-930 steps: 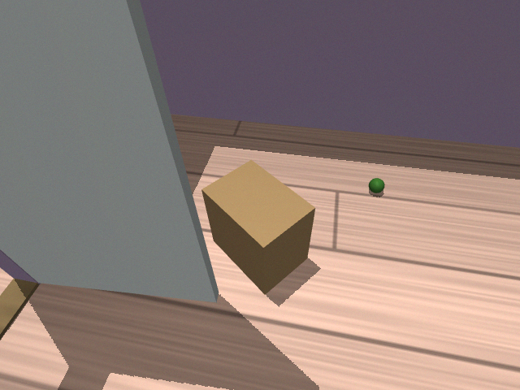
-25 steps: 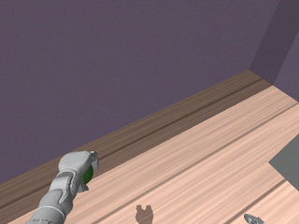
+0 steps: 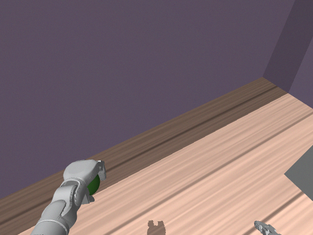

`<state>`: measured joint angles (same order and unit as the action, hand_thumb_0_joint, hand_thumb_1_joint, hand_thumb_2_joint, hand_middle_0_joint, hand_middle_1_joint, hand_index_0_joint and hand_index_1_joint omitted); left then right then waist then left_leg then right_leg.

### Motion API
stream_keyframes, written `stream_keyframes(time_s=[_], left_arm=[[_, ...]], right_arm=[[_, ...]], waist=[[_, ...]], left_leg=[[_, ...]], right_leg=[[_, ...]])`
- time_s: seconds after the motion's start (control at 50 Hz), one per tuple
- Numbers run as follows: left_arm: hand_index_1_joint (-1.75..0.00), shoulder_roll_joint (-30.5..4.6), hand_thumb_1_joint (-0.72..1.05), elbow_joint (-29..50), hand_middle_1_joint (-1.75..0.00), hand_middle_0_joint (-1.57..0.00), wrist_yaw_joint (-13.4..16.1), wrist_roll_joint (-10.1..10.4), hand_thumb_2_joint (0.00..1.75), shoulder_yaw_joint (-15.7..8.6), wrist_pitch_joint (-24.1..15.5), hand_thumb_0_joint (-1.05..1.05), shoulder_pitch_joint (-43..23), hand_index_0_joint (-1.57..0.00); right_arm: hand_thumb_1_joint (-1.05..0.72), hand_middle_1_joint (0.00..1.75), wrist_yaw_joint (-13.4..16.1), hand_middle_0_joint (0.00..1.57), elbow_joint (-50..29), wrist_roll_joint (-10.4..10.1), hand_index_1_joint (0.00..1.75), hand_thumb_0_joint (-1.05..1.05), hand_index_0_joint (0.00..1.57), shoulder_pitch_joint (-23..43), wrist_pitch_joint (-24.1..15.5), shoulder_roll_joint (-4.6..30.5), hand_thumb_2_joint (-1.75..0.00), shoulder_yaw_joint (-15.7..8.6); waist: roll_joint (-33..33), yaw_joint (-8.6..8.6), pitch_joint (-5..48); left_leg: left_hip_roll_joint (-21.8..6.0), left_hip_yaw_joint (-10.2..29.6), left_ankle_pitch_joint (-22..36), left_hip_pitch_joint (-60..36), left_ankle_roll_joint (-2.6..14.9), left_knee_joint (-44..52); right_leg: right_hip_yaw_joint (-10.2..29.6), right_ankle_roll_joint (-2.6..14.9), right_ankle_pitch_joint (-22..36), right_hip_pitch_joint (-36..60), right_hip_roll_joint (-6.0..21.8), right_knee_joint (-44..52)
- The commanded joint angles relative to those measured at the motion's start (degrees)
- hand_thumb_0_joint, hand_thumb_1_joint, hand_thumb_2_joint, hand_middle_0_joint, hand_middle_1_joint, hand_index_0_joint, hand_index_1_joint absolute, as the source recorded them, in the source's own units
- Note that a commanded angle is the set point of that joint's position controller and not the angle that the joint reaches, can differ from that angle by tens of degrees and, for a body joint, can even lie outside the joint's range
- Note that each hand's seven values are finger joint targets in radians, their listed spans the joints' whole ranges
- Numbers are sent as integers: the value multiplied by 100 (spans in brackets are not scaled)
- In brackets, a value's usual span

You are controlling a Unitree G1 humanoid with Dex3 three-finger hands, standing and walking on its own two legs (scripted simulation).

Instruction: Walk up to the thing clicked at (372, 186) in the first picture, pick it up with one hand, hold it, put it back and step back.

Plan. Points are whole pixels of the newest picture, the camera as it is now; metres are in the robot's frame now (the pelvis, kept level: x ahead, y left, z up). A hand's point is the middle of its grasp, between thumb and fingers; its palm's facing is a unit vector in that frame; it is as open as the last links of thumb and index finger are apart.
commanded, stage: hold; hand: left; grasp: from above
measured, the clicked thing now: (86, 182) +0.31 +0.23 -0.07
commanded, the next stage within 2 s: crouch in 1.02 s
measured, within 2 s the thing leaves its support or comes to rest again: neither
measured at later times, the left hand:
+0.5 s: hand (86, 187) +0.28 +0.22 -0.04, palm faces -0.46 -0.07 -0.89, open 8.7 cm
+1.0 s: hand (85, 184) +0.29 +0.22 -0.04, palm faces -0.46 -0.07 -0.88, open 8.7 cm
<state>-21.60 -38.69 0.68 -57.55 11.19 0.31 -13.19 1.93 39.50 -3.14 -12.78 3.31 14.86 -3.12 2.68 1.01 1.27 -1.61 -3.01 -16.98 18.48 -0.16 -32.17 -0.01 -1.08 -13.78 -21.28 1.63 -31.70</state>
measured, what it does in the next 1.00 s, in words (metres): stands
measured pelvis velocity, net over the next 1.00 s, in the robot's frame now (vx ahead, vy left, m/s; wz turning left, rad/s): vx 0.00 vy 0.00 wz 0.00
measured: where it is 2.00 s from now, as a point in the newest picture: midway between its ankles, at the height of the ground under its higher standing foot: outside the picture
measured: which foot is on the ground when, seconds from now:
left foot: down 0.00-1.00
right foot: down 0.00-1.00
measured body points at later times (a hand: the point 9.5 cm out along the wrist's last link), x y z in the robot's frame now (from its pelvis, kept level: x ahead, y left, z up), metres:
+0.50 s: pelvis -0.01 +0.00 +0.00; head +0.01 -0.03 +0.45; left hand +0.30 +0.22 +0.01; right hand +0.14 -0.26 -0.11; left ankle -0.01 +0.12 -0.73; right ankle +0.03 -0.13 -0.73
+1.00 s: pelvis +0.00 +0.00 +0.01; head +0.02 -0.02 +0.46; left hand +0.31 +0.22 +0.01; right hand +0.14 -0.25 -0.11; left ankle -0.01 +0.12 -0.73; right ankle +0.03 -0.13 -0.73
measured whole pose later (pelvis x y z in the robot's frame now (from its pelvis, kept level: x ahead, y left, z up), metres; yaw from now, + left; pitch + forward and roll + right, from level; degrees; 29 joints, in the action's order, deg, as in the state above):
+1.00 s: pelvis +0.00 +0.00 +0.01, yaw +0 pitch +1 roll +0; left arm -22.0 -34.5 -2.1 -57.0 11.2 0.6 -12.3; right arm 2.8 39.2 -3.7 -11.1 4.2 14.3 -2.6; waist 3.0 0.0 -0.2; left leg -1.3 -3.0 -14.9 13.9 -0.1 -27.4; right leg -0.1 -1.2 -12.0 -16.7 1.8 -27.2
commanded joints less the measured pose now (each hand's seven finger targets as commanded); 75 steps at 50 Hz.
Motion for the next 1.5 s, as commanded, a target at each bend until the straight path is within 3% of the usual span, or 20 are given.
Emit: stream_keyframes(time_s=[0.0,0.2,0.3,0.5,0.56,0.62,0.64,0.68,0.74,0.78,0.82,0.86,0.92,1.08,1.1,1.12,1.16,1.26,1.38,1.48], left_arm=[[-106,-1278,46,1305,-116,-68,238,24,92,-590,-10,0,-1940,-79],[-103,-1300,49,1494,-114,-71,116,24,90,-629,-28,0,-1855,-82],[-104,-1389,50,1638,-116,-70,92,69,89,-726,-20,0,-1828,-81],[-104,-1258,50,1727,-116,-70,-63,57,89,-532,18,0,-1841,-82],[-107,-1334,49,1738,-118,-69,-64,69,91,-638,-6,0,-1829,-81],[-104,-1296,52,1799,-117,-70,-34,43,87,-564,-39,0,-1960,-83],[-104,-1410,50,1664,-115,-72,-11,7,89,-705,-22,0,-1868,-83],[-104,-1326,50,1751,-115,-71,13,46,90,-614,-21,0,-1955,-82],[-104,-1343,50,1691,-115,-72,49,-6,90,-680,-11,0,-1791,-82],[-104,-1257,50,1750,-117,-70,41,-17,87,-505,-15,0,-2019,-82],[-104,-1382,51,1761,-115,-72,53,37,89,-637,-13,0,-2097,-83],[-104,-1206,52,1593,-115,-73,46,60,91,-501,19,0,-1922,-84],[-104,-1248,51,1587,-115,-72,12,66,90,-626,45,0,-1622,-83],[-103,-1305,51,1658,-114,-73,-5,16,91,-603,-30,0,-1890,-84],[-106,-1424,52,1620,-118,-72,14,5,95,-727,-37,0,-1876,-84],[-102,-1426,44,1703,-114,-64,27,4,89,-746,-48,0,-1883,-76],[-99,-1277,42,1564,-109,-68,60,-40,85,-639,-54,0,-1780,-78],[-97,-1133,44,1058,-108,-69,311,-115,81,-628,-154,0,-1584,-79],[-94,-972,45,133,-105,-70,1028,-393,81,-523,-302,0,-1969,-80],[-96,-978,47,-756,-105,-73,1602,-661,86,-559,-459,0,-2592,-82]], right_arm=[[-91,30,46,20,-755,17,30,0,20,315,-211,798,-90,-213],[-91,30,84,20,-796,9,30,0,20,482,-221,765,-90,-172],[-91,30,104,20,-838,-15,30,0,20,617,-227,729,-90,-141],[-91,30,123,20,-825,-30,30,0,20,656,-208,702,-90,-122],[-91,30,133,20,-824,-31,30,0,20,631,-198,699,-90,-110],[-91,30,138,20,-830,-33,30,0,20,638,-196,697,-90,-115],[-91,30,141,20,-815,-34,30,0,20,620,-182,702,-90,-122],[-91,30,136,20,-798,-20,30,0,20,618,-177,674,-90,-106],[-91,30,133,20,-805,-34,30,0,20,586,-175,701,-90,-150],[-91,30,132,20,-758,-18,30,0,20,550,-173,701,-90,-156],[-91,30,136,20,-746,-23,30,0,20,528,-172,736,-90,-173],[-91,30,127,20,-749,-13,30,0,20,561,-164,718,-90,-158],[-91,30,116,20,-805,-30,30,0,20,563,-147,708,-90,-171],[-91,30,127,20,-832,-16,30,0,20,575,-114,714,-90,-151],[-91,30,128,20,-818,-14,30,0,20,568,-108,726,-91,-150],[-89,30,127,20,-820,-12,30,0,20,571,-108,711,-89,-154],[-90,30,128,20,-818,-1,30,0,20,542,-99,706,-90,-155],[-90,30,113,20,-732,19,30,0,20,467,-67,705,-90,-174],[-90,30,24,20,-502,135,30,0,20,175,-21,758,-90,-257],[-90,30,-81,20,-241,259,30,0,20,-137,-84,813,-90,-330]], waist=[[-106,-50,1532],[-183,-49,1356],[-157,-150,1371],[-178,-116,1370],[-59,-134,1366],[-99,-119,1431],[-94,-133,1393],[-115,-135,1490],[0,-168,1513],[1,-116,1615],[17,-115,1547],[-136,-96,1434],[-219,-173,1466],[-186,-129,1388],[-138,-150,1368],[-61,-162,1466],[-146,-102,1396],[-311,-60,1106],[-294,114,1305],[-194,298,1704]], left_leg=[[232,119,1363,-654,69,463],[247,108,1014,-730,93,629],[290,76,913,-700,107,691],[257,125,1272,-879,94,750],[265,107,1278,-903,83,752],[230,152,1407,-989,62,757],[267,117,1431,-938,81,743],[254,123,1518,-975,83,736],[250,101,1616,-1017,55,729],[209,138,1830,-1139,37,712],[208,139,1771,-1114,35,717],[214,140,1697,-1085,50,743],[245,106,1760,-1002,81,738],[244,141,1529,-1006,80,792],[257,122,1517,-985,85,780],[266,115,1578,-1016,80,763],[255,120,1621,-1003,79,741],[291,113,1308,-747,85,688],[255,157,1300,-298,23,131],[252,177,938,884,-14,-1076]], right_leg=[[-59,164,980,716,-259,418],[-26,146,647,732,-238,615],[-3,124,549,858,-209,695],[-46,148,885,946,-231,693],[-24,153,875,940,-231,711],[-76,169,958,918,-261,673],[-48,161,1016,971,-232,701],[-63,152,1086,1025,-240,688],[-68,179,1147,992,-246,663],[-104,191,1315,964,-283,609],[-95,186,1265,969,-274,656],[-109,177,1225,987,-263,700],[-91,168,1322,1137,-233,698],[-85,171,1092,1044,-230,758],[-68,171,1091,1075,-214,767],[-58,172,1150,1079,-209,738],[-73,169,1194,1003,-223,721],[-76,151,917,774,-194,712],[-104,173,884,95,-202,211],[-78,181,613,-1069,-198,-848]])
